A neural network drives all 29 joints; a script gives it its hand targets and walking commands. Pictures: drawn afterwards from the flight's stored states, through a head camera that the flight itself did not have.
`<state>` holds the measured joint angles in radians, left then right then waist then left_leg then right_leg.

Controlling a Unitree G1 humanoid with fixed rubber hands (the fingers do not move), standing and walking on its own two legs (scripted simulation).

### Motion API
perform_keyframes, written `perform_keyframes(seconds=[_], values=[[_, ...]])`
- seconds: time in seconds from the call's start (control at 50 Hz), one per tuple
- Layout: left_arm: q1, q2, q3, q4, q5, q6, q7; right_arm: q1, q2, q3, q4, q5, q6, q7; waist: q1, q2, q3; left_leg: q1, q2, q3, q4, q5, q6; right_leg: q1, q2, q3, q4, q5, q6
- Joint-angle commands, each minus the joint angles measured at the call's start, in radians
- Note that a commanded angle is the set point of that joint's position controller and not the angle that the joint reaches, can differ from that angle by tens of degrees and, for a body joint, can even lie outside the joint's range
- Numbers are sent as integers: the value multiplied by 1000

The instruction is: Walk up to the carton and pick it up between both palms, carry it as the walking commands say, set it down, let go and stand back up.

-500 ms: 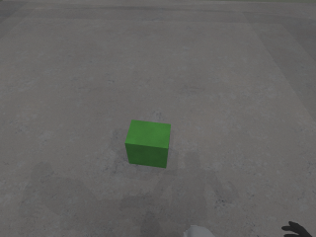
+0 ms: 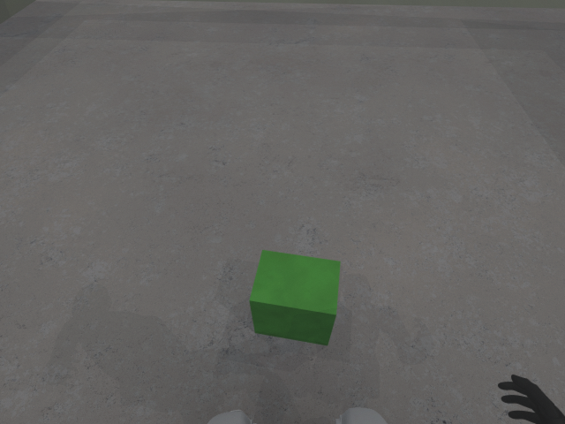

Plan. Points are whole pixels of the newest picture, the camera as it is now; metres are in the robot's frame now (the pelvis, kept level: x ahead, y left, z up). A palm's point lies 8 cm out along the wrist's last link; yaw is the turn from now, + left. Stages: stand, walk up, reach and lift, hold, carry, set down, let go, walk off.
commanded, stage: walk up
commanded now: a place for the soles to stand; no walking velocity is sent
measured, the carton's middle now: (295, 298) +0.59 -0.01 -0.61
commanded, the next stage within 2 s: none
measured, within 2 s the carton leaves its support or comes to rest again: neither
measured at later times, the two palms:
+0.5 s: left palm (94, 344) +0.24 +0.32 -0.07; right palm (514, 388) +0.19 -0.32 -0.08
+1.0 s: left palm (19, 394) +0.17 +0.39 -0.05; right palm (506, 361) +0.22 -0.31 -0.07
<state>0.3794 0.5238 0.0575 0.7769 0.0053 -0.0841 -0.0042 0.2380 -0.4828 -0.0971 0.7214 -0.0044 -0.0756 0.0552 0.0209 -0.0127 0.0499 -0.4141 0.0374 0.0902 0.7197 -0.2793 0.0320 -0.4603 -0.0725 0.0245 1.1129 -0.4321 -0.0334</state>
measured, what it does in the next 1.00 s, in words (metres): walks ahead: right foot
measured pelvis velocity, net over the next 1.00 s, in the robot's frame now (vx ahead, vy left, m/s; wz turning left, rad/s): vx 0.11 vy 0.03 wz -0.05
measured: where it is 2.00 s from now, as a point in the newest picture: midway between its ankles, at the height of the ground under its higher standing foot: outside the picture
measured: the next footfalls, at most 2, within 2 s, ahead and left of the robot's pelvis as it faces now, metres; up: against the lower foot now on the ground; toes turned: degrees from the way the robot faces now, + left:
right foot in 0.20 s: +0.18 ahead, -0.08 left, +0.00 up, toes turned -3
left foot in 1.04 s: +0.19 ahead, +0.17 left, +0.00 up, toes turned -10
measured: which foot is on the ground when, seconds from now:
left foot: down 0.00-0.82, up 0.84-1.00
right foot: up 0.00-0.18, down 0.20-1.00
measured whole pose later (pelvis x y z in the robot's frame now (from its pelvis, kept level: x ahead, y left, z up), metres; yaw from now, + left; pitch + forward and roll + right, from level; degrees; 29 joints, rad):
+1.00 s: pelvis +0.11 +0.03 +0.02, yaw -3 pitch -2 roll +0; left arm 0.24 0.51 0.06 0.99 0.03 -0.06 0.03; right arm 0.09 -0.49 -0.07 0.93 -0.03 0.02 0.06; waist 0.04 0.03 0.07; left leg -0.34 0.03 0.00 0.74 -0.47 0.01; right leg -0.29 -0.05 -0.01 0.54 -0.23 0.01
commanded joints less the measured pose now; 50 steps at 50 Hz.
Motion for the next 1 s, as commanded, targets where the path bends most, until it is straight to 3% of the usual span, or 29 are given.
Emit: perform_keyframes(seconds=[0.0,0.04,0.12,0.16,0.18,0.2,0.22,0.24,0.26,0.28,0.3,0.32,0.34,0.36,0.4,0.44,0.58,0.76,0.78,0.8,0.82,0.84,0.86,0.88,0.9,0.94,0.98], values=[[49,178,47,-31,2,-17,-7,67,-230,-59,-35,1,-7,-19,-52,144,2,174,261,-381,-403,-247,209,-225,-57,9,-84,34,11],[46,139,43,-19,4,-10,-23,67,-225,-52,-29,-16,-6,-15,-46,191,8,87,247,-289,-392,-80,215,-100,-36,-40,-177,29,22],[10,80,33,-3,3,0,-11,-7,-194,-24,-24,-4,3,-26,-2,173,-14,6,224,-159,-254,276,176,127,32,-100,-397,195,11],[6,97,40,11,8,-2,0,-10,-158,3,-17,8,13,-32,18,123,-60,-18,175,-105,-122,213,103,258,60,-77,-508,246,-22],[5,127,44,9,10,-5,7,17,-124,19,-13,10,14,-37,23,23,-81,-46,143,-69,-25,142,58,306,-18,41,-580,308,-48],[-39,190,46,-17,8,-14,10,46,-87,31,-13,19,19,-40,-3,-118,-119,-106,47,-29,97,-48,-5,320,-211,347,-667,299,-133],[-57,217,48,-15,0,-7,7,40,-134,19,11,26,30,-51,0,-114,-132,-48,7,-50,125,-314,-10,248,-284,422,-674,294,-233],[-80,216,44,-2,-1,-1,10,43,-147,19,36,21,31,-58,-9,-115,-122,-35,15,-75,105,-322,0,236,-266,386,-647,302,-245],[-124,195,33,2,-5,6,13,63,-136,23,64,18,26,-62,-32,-126,-113,5,17,-70,10,-232,5,207,-228,317,-613,324,-211],[-177,163,19,4,-9,15,11,82,-132,24,93,11,18,-65,-56,-124,-98,91,15,-72,-104,-117,9,135,-175,224,-586,330,-153],[-202,119,4,9,-12,21,6,68,-160,18,106,-3,7,-67,-58,-67,-72,121,61,-161,-191,-73,21,76,-114,134,-526,360,-92],[-197,96,-3,20,-15,25,2,17,-198,15,105,-7,-3,-64,-30,7,-62,102,127,-245,-234,-11,48,83,-42,48,-459,346,-45],[-203,97,-2,43,-17,28,2,-32,-200,16,114,-6,-6,-62,-9,9,-50,100,164,-252,-233,92,71,112,-11,0,-453,327,-28],[-217,100,0,58,-18,27,3,-47,-195,19,129,-2,-5,-61,-7,-3,-58,102,158,-217,-211,174,73,154,-13,-5,-470,344,-29],[-233,113,3,82,-19,22,5,-58,-168,30,158,9,0,-66,-12,2,-105,129,108,-133,-156,292,40,226,-46,26,-477,510,-55],[-246,108,-4,101,-20,23,7,-68,-146,36,181,14,7,-69,-18,21,-141,165,84,-97,-142,320,21,249,-63,35,-472,605,-72],[-331,86,-14,164,-11,39,7,-163,-140,43,239,8,21,-67,-18,32,-89,166,107,-115,-249,143,30,233,-42,16,-537,441,-42],[-369,77,-21,247,-6,41,3,-230,-124,58,311,3,32,-63,-17,14,-76,238,98,-99,-354,53,7,268,-57,46,-668,411,-23],[-244,168,12,240,-7,27,22,-245,-194,13,244,-36,56,-41,1,96,-73,199,63,-46,-259,-124,24,301,-73,93,-662,258,-49],[-184,201,26,254,3,22,33,-260,-166,15,225,-37,69,-31,17,34,-65,87,36,-39,-176,-237,30,349,-120,187,-700,140,-84],[-123,237,44,253,12,17,40,-254,-137,18,201,-36,79,-21,31,-69,-64,-26,-8,-39,-54,-275,23,407,-192,334,-763,29,-147],[-93,258,57,240,19,13,47,-256,-122,20,180,-37,90,-12,50,-146,-50,-148,-20,-94,96,-326,15,454,-273,480,-821,9,-213],[-88,255,61,219,23,8,53,-262,-123,20,157,-38,97,-7,53,-122,-38,-200,19,-171,196,-302,7,448,-320,532,-851,10,-246],[-124,240,60,196,23,5,57,-241,-131,15,147,-34,99,-3,28,-85,-32,-188,48,-205,221,-248,-2,404,-322,497,-855,22,-243],[-165,224,58,175,24,3,57,-214,-139,10,146,-32,98,0,6,-67,-29,-140,59,-198,182,-233,-11,349,-289,414,-846,46,-218],[-204,205,48,151,32,8,46,-172,-136,-2,156,-32,94,7,-11,-98,-39,9,28,-124,63,-234,-22,218,-209,260,-813,88,-178],[-275,177,30,133,32,21,32,-93,-106,-4,194,-24,90,3,-60,-133,-54,228,-17,-46,-104,-94,-22,48,-132,147,-731,121,-135]])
